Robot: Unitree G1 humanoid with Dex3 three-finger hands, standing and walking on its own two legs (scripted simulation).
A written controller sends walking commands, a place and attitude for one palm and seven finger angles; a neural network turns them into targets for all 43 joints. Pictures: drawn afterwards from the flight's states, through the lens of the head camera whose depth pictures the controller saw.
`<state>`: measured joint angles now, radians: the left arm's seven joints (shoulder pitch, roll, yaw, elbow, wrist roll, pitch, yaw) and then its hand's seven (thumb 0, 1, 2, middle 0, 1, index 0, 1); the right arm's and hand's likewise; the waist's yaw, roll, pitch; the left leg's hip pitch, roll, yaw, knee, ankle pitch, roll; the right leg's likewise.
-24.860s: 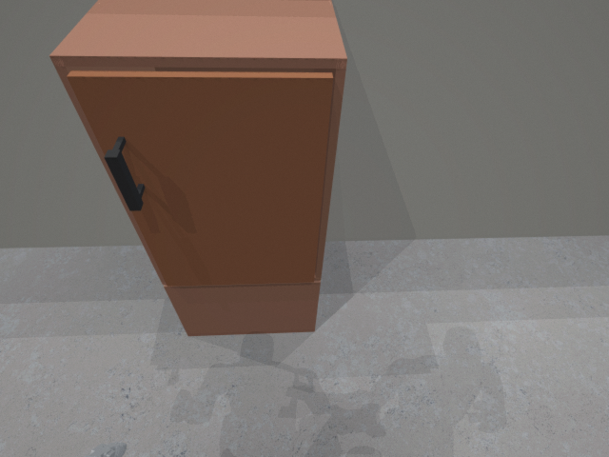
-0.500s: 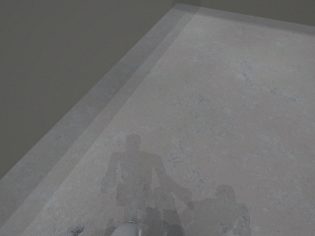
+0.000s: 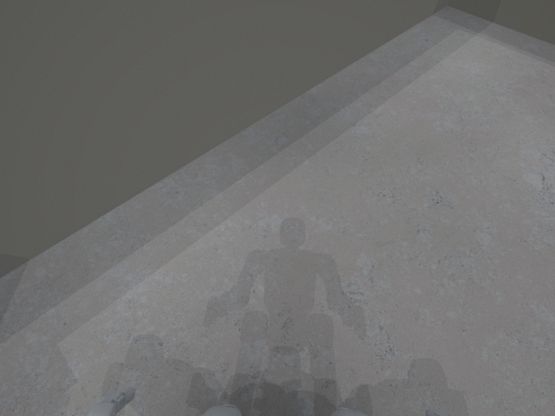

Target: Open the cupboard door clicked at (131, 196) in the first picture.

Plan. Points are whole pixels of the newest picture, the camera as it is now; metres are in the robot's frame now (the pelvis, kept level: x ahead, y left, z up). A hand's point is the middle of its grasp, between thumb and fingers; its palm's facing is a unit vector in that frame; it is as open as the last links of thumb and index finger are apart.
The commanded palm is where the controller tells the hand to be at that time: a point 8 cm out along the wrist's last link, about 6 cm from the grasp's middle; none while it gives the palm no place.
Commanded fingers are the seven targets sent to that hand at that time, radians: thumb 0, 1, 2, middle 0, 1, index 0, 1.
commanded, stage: turn to face it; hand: left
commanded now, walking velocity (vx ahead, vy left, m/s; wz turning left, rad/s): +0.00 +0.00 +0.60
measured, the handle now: out of the picture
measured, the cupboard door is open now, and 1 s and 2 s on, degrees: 48 48 48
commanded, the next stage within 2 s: none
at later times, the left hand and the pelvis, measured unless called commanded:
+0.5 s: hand out of the picture +0.03 +0.22 -0.17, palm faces +0.33 -0.91 -0.24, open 7.4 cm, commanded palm none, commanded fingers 0.00 0.90 0.90 -0.20 -0.30 -0.20 -0.30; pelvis +0.02 -0.01 +0.00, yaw +19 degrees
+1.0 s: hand out of the picture -0.04 +0.16 -0.18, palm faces +0.61 -0.77 -0.21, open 7.4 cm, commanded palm none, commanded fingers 0.00 0.90 0.90 -0.20 -0.30 -0.20 -0.30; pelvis +0.03 -0.03 -0.01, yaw +37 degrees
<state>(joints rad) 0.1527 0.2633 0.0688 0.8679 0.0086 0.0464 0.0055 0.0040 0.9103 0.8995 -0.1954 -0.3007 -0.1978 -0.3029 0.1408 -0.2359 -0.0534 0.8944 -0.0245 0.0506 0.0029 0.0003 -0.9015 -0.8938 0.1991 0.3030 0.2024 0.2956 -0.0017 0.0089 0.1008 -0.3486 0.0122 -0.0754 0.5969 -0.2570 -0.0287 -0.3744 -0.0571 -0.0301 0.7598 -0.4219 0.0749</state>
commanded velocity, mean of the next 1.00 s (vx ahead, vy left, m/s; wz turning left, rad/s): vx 0.00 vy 0.00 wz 0.60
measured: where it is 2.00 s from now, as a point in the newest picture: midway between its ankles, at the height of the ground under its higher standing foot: outside the picture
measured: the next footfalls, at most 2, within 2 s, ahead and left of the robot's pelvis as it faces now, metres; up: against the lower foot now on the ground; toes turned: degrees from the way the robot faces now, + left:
right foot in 0.04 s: +0.06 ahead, -0.15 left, +0.00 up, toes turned -1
left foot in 0.32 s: +0.03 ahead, +0.11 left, +0.00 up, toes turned +18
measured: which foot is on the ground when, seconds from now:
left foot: down 0.00-0.02, up 0.04-0.30, down 0.32-0.64, up 0.66-0.96, down 0.98-1.00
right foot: up 0.00-0.02, down 0.04-0.32, up 0.34-0.62, down 0.64-0.98, up 1.00-1.00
